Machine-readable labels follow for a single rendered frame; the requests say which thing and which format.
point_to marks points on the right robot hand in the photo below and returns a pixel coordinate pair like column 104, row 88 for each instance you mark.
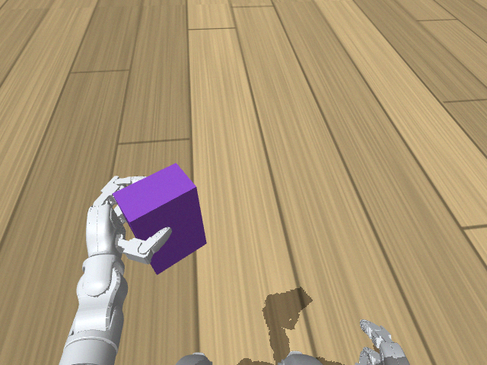
column 390, row 352

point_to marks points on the left robot arm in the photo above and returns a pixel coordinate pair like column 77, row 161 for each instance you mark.
column 97, row 327

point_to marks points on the carton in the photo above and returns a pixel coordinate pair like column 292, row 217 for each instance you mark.
column 167, row 198

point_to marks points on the left robot hand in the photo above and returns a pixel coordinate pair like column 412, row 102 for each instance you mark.
column 105, row 232

